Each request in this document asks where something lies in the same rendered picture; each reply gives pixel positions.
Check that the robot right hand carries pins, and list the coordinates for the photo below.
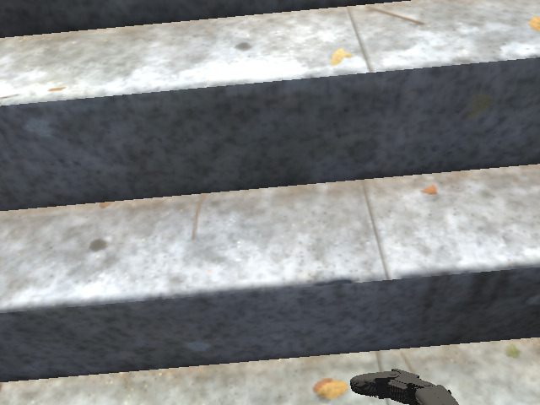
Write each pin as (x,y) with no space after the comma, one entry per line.
(401,386)

